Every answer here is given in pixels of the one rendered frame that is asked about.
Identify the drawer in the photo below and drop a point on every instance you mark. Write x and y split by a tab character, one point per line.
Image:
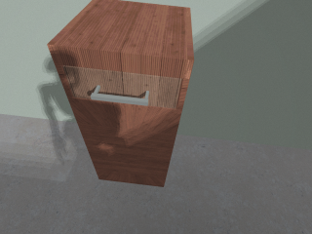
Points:
163	90

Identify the handle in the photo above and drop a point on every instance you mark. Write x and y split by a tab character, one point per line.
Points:
120	99

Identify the cabinet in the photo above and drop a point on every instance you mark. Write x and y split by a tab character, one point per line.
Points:
128	142

